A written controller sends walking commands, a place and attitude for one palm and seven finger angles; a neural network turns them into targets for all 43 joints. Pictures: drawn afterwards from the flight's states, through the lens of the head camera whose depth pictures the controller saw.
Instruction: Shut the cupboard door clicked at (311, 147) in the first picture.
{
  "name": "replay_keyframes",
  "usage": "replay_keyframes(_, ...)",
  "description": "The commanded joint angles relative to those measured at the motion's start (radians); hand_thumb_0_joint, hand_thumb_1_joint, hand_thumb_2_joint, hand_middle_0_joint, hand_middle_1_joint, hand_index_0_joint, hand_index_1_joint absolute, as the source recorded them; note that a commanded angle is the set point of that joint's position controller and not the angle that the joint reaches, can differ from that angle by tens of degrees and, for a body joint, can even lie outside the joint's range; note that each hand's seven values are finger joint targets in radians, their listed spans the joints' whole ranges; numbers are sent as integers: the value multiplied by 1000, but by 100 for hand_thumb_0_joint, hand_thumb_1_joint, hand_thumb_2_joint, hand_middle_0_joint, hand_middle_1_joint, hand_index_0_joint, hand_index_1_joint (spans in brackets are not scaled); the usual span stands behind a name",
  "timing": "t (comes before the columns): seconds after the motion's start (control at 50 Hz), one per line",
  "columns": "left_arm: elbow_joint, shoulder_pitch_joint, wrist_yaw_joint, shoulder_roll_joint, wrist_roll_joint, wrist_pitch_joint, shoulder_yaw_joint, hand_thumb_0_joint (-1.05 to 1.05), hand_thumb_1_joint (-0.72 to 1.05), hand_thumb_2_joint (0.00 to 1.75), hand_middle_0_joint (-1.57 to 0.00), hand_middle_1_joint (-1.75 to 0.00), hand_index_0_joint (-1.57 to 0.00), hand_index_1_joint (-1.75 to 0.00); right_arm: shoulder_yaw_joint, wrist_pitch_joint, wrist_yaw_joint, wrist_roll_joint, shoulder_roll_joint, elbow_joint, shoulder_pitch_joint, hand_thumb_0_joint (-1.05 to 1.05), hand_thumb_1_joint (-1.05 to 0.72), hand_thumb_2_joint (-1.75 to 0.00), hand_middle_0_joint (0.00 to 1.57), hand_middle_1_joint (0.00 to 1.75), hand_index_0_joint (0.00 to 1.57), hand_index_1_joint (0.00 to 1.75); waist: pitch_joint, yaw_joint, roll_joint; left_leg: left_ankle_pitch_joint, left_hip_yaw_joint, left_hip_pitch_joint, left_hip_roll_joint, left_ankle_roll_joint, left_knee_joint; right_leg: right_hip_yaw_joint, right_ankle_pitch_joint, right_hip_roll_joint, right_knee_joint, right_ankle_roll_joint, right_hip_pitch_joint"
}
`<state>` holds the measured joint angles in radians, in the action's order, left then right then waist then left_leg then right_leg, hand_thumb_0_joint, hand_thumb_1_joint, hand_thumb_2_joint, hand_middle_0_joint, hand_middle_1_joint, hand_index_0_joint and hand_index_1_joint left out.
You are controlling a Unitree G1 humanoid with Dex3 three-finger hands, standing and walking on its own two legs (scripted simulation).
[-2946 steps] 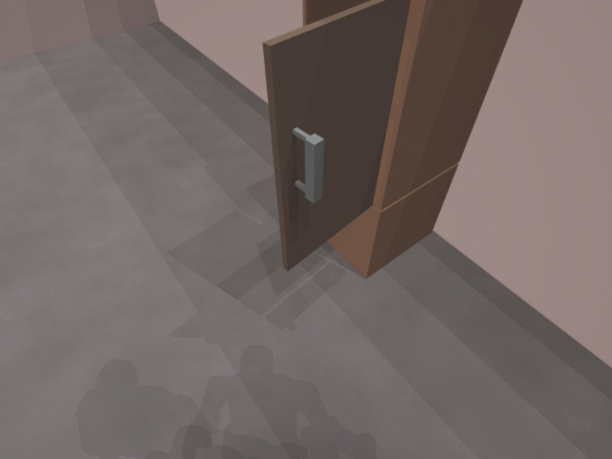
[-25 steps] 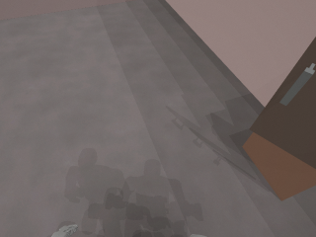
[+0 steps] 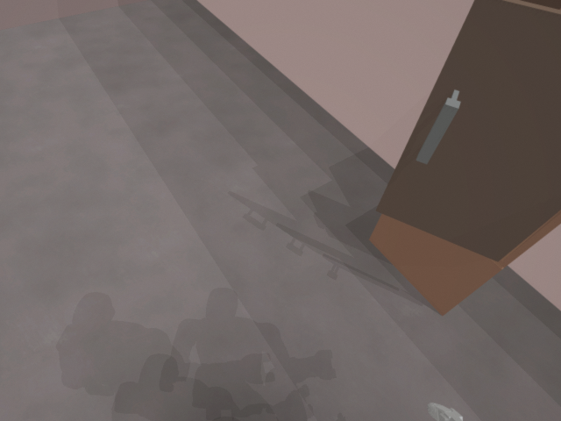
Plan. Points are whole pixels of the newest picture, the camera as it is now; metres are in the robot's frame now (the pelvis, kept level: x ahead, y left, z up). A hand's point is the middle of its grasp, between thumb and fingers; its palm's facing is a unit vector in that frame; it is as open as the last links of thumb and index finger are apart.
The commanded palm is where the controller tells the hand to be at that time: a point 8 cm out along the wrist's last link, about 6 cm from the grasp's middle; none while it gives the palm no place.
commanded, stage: turn to face it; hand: left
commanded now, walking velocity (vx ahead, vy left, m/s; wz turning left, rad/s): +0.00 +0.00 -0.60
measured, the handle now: (438, 127) +0.68 -0.28 +0.02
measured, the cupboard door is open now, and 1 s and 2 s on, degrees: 28 28 28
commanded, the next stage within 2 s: take the last steps up to it in 0.54 s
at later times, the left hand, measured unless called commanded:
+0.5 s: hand (203, 393) +0.17 +0.13 -0.14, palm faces -0.30 -0.91 -0.29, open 7.4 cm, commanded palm none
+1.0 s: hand (209, 389) +0.18 +0.13 -0.16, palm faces -0.40 -0.90 -0.15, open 7.4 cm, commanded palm none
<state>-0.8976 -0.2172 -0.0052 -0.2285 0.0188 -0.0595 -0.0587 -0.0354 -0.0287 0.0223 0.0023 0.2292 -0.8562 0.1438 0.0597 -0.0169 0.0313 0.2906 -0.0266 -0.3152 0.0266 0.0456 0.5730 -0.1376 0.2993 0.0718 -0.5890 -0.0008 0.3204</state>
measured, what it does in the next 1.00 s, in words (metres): steps on the spot, turning right: right foot, then left foot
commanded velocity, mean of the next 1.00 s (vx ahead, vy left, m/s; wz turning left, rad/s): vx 0.11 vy -0.06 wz -0.32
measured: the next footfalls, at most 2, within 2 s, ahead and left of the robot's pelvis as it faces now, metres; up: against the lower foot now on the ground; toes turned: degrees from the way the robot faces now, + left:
right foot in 0.40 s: +0.00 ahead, -0.14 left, +0.00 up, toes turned -19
left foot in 0.80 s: +0.11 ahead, +0.07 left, +0.00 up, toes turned -15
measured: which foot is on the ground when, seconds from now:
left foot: down 0.00-0.40, up 0.42-0.78, down 0.80-1.00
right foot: down 0.00-0.00, up 0.02-0.38, down 0.40-0.80, up 0.82-1.00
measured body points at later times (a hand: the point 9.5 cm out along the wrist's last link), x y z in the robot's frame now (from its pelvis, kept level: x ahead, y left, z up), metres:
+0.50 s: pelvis +0.00 -0.03 +0.00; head +0.03 -0.07 +0.45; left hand +0.19 +0.18 -0.12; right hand -0.05 -0.29 -0.16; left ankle -0.01 +0.11 -0.67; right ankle -0.04 -0.13 -0.73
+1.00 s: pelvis +0.06 -0.04 +0.02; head +0.09 -0.01 +0.47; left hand +0.20 +0.17 -0.15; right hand -0.04 -0.26 -0.11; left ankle +0.07 +0.08 -0.73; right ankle -0.01 -0.17 -0.63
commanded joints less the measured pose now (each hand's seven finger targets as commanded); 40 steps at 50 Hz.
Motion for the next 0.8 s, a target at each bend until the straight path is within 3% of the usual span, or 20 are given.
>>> replay_keyframes(0.0, 114, 46, -2, -127, -3, 17, -41, 0, 90, 90, -20, -30, -20, -30, -48, 20, 20, 29, 252, 55, 135, 0, -90, -90, 20, 30, 20, 30, -114, 60, -242, -350, 347, 197, 458, -197, -271, 58, 323, -45, -483, -18, 213)
replay_keyframes(0.04, 78, 22, -16, -137, 9, 5, -59, 0, 90, 90, -20, -30, -20, -30, -28, 29, 28, 30, 183, 69, 50, 0, -90, -90, 20, 30, 20, 30, -64, 11, -250, -406, 211, 140, 351, -158, -272, 67, 208, -70, -605, -45, 235)
replay_keyframes(0.1, 77, 36, -30, -109, 0, 1, -49, 0, 90, 90, -20, -30, -20, -30, -26, 31, 28, 30, 164, 69, 61, 0, -90, -90, 20, 30, 20, 30, -78, 15, -210, -566, 59, 225, 297, -158, -208, 115, 163, -90, -586, -61, 252)
replay_keyframes(0.16, 87, 72, -33, -90, -1, 1, -39, 0, 90, 90, -20, -30, -20, -30, -36, 30, 27, 25, 170, 41, 124, 0, -90, -90, 20, 30, 20, 30, -113, 43, -189, -633, 12, 326, 301, -168, -173, 159, 150, -99, -492, -62, 257)
replay_keyframes(0.26, 95, 114, -33, -67, 0, 8, -26, 0, 90, 90, -20, -30, -20, -30, -51, 22, 13, 29, 190, 9, 143, 0, -90, -90, 20, 30, 20, 30, -105, 64, -262, -589, -45, 279, 311, -161, -144, 220, 146, -88, -235, -42, 124)
replay_keyframes(0.3, 88, 95, -30, -68, -1, 14, -23, 0, 90, 90, -20, -30, -20, -30, -55, 21, 8, 29, 204, 4, 130, 0, -90, -90, 20, 30, 20, 30, -111, 51, -265, -565, -51, 246, 322, -148, -109, 232, 111, -77, -123, -25, 45)
replay_keyframes(0.34, 56, -2, -25, -95, 0, 23, -31, 0, 90, 90, -20, -30, -20, -30, -58, 17, 4, 20, 204, 3, 93, 0, -90, -90, 20, 30, 20, 30, -124, -8, -195, -408, -98, 132, 290, -86, 0, 229, -106, -79, 100, -6, -150)
replay_keyframes(0.36, 30, -79, -16, -173, 8, 38, -40, 0, 90, 90, -20, -30, -20, -30, -53, 15, -4, 8, 164, 12, 97, 0, -90, -90, 20, 30, 20, 30, -174, -40, -21, -227, -148, 6, 214, -29, 167, 89, -295, -192, 203, 32, -320)
replay_keyframes(0.38, 11, -130, 1, -276, 13, 46, -63, 0, 90, 90, -20, -30, -20, -30, -29, 14, -6, 6, 71, 59, 41, 0, -90, -90, 20, 30, 20, 30, -138, -74, 289, 353, -176, -265, 49, 25, 402, -239, -638, -433, 227, 140, -395)
replay_keyframes(0.4, 6, -145, 12, -283, -3, 45, -54, 0, 90, 90, -20, -30, -20, -30, -27, -8, 4, 4, 108, 59, 23, 0, -90, -90, 20, 30, 20, 30, -139, -76, 234, 379, -21, -248, 59, 16, 534, -249, -642, -485, 248, 219, -277)
replay_keyframes(0.42, 22, -86, 18, -251, 0, 41, -48, 0, 90, 90, -20, -30, -20, -30, -30, -13, 3, 5, 91, 52, 14, 0, -90, -90, 20, 30, 20, 30, -57, -47, 164, 303, 23, -291, 68, 10, 595, -183, -518, -438, 267, 227, -219)
replay_keyframes(0.44, 33, -28, 25, -223, 4, 45, -48, 0, 90, 90, -20, -30, -20, -30, -31, -11, 5, 9, 91, 30, 44, 0, -90, -90, 20, 30, 20, 30, -73, -16, 248, 260, 31, -327, 68, 16, 620, -198, -476, -397, 269, 211, -237)
replay_keyframes(0.48, 51, 41, 29, -166, -2, 47, -25, 0, 90, 90, -20, -30, -20, -30, -34, -12, -3, 14, 113, -12, 77, 0, -90, -90, 20, 30, 20, 30, -69, 18, 185, 134, 35, -272, 85, 29, 621, -70, -484, -326, 254, 177, -189)
replay_keyframes(0.52, 54, 46, 26, -155, -1, 55, -22, 0, 90, 90, -20, -30, -20, -30, -30, -14, -8, 15, 94, -31, 105, 0, -90, -90, 20, 30, 20, 30, -100, 34, 131, 95, 14, -215, 65, 38, 565, -17, -518, -293, 240, 165, -172)
replay_keyframes(0.62, 31, 5, 26, -158, 6, 56, -30, 0, 90, 90, -20, -30, -20, -30, -24, -9, -4, 13, 70, -32, 80, 0, -90, -90, 20, 30, 20, 30, -93, 11, 79, 116, -4, -187, 41, 39, 382, -62, -451, -309, 251, 200, -201)
replay_keyframes(0.68, 11, -10, 18, -167, 10, 54, -38, 0, 90, 90, -20, -30, -20, -30, -19, 8, -2, 16, 55, -22, 74, 0, -90, -90, 20, 30, 20, 30, -91, 1, 109, 150, -36, -116, 28, 32, 196, -105, -305, -301, 258, 212, -203)
replay_keyframes(0.72, 4, 13, 7, -161, 5, 50, -39, 0, 90, 90, -20, -30, -20, -30, -18, 22, 2, 21, 58, -40, 128, 0, -90, -90, 20, 30, 20, 30, -62, 29, 131, 70, -69, 26, 11, 20, 42, -102, -79, -258, 252, 184, -88)
replay_keyframes(0.74, 4, 38, 3, -149, 0, 48, -37, 0, 90, 90, -20, -30, -20, -30, -18, 34, 3, 22, 64, -62, 189, 0, -90, -90, 20, 30, 20, 30, -60, 65, 113, -7, -78, 155, 9, 15, -86, -82, 43, -225, 219, 152, 6)
replay_keyframes(0.76, 11, 44, -3, -105, -4, 44, -28, 0, 90, 90, -20, -30, -20, -30, -28, 44, 8, 25, 113, -81, 254, 0, -90, -90, 20, 30, 20, 30, -55, 94, -27, 58, 33, 292, 81, -7, -202, -30, 193, -152, 102, 105, 161)
replay_keyframes(0.78, 36, 34, -13, -31, -9, 39, -16, 0, 90, 90, -20, -30, -20, -30, -52, 49, 13, 44, 225, -97, 326, 0, -90, -90, 20, 30, 20, 30, -38, 120, -349, 292, 383, 356, 346, -89, -339, 119, 295, -9, -181, 40, 348)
